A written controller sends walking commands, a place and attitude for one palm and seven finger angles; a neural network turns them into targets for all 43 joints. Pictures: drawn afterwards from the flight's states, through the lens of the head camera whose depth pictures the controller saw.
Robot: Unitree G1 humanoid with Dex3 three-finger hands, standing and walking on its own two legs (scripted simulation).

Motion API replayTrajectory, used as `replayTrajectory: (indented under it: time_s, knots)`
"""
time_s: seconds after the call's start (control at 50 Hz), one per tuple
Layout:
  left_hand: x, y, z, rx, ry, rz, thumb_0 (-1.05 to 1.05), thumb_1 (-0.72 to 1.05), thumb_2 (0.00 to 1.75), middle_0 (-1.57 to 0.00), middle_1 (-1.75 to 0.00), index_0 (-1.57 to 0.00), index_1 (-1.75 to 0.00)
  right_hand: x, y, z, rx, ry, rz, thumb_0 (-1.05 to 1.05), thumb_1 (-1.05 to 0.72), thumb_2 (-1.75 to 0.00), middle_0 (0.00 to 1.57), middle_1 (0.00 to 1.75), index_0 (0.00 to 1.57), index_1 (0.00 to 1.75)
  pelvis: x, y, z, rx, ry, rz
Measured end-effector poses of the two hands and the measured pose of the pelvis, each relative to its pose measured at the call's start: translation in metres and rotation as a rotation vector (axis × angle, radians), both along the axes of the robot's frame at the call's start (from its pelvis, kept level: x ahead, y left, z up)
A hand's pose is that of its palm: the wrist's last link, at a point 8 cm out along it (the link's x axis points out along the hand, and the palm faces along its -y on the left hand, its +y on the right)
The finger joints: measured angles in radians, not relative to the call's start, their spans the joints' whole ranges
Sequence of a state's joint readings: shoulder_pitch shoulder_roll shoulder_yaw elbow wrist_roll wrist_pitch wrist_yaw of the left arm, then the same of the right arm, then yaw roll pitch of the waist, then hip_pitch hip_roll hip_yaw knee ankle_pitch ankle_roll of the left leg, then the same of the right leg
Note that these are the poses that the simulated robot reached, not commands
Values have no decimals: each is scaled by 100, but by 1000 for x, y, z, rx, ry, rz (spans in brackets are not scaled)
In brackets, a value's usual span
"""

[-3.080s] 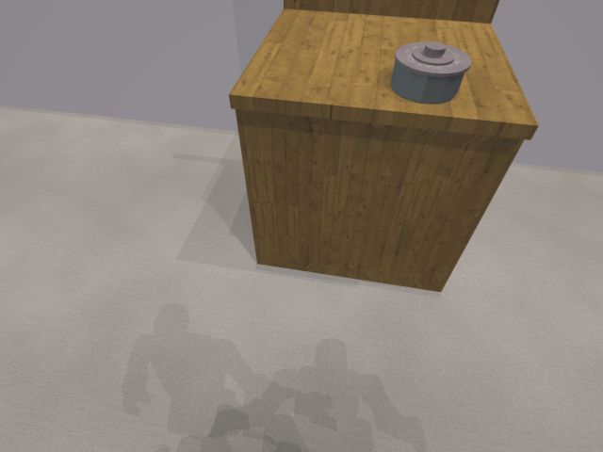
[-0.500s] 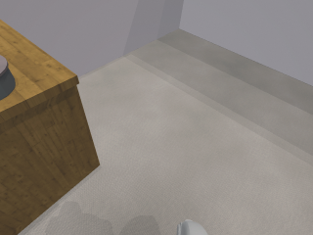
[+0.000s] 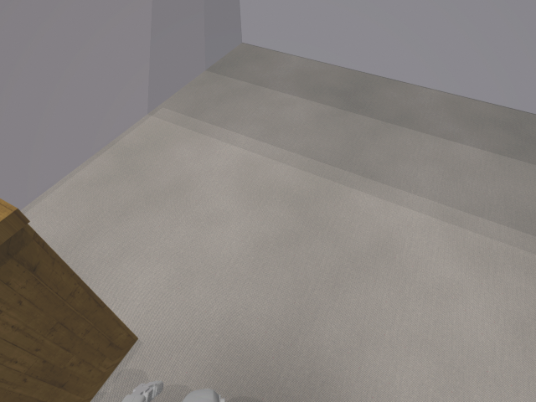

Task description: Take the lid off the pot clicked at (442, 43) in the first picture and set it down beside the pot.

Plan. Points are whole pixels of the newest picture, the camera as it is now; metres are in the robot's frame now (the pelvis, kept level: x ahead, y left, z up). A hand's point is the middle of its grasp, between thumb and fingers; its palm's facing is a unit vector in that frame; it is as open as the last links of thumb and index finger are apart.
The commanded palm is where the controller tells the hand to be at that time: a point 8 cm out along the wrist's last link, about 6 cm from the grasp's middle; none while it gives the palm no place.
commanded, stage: turn to face it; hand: left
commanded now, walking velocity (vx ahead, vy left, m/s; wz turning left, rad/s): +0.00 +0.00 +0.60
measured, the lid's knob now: out of the picture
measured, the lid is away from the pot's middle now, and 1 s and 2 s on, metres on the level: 0.00 0.00 0.00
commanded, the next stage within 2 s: take the last steps up to it in 1.66 s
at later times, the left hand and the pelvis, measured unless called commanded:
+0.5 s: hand out of the picture +0.02 +0.27 -0.16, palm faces +0.34 -0.90 -0.27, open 7.4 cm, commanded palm none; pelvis +0.03 +0.04 +0.01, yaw +16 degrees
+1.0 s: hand out of the picture -0.01 +0.18 -0.14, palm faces +0.58 -0.76 -0.27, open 7.4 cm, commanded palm none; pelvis +0.05 -0.02 +0.01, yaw +36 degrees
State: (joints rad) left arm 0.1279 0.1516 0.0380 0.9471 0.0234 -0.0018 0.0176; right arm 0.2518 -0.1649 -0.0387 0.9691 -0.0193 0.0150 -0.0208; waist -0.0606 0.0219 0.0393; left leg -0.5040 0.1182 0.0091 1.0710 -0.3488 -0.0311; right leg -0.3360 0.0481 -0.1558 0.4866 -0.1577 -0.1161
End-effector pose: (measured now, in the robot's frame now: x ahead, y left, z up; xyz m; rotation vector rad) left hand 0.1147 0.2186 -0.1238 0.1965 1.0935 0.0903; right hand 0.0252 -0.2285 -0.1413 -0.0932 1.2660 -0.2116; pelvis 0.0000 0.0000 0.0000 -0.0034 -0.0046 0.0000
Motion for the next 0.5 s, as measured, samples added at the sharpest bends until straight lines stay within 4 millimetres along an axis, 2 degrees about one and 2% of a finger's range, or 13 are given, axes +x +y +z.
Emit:
replayTrajectory:
  time_s: [0.08,0.14,0.28,0.38,0.5]
  knots:
    - [-4,5,3,-33,-29,84,0,91,90,-20,-30,-20,-30,25,9,6,1,13,64,0,-92,-89,20,29,19,30,14,6,4,-5,-2,54]
    - [-17,18,-1,-43,-23,154,0,91,90,-21,-30,-20,-30,41,17,10,-8,33,120,0,-92,-89,20,29,19,30,21,14,5,-9,-1,98]
    - [-79,63,-25,-33,117,304,0,91,90,-21,-30,-20,-30,77,42,13,-45,11,238,0,-92,-89,20,29,19,30,27,39,-4,-17,9,191]
    - [-113,86,-16,-2,204,370,1,91,90,-20,-30,-20,-30,89,52,23,-60,11,281,0,-91,-89,20,29,20,30,30,46,6,-21,10,231]
    - [-121,95,-3,33,198,434,1,91,90,-20,-30,-20,-30,109,50,25,-62,19,337,0,-90,-89,21,30,20,30,35,45,11,-21,6,288]
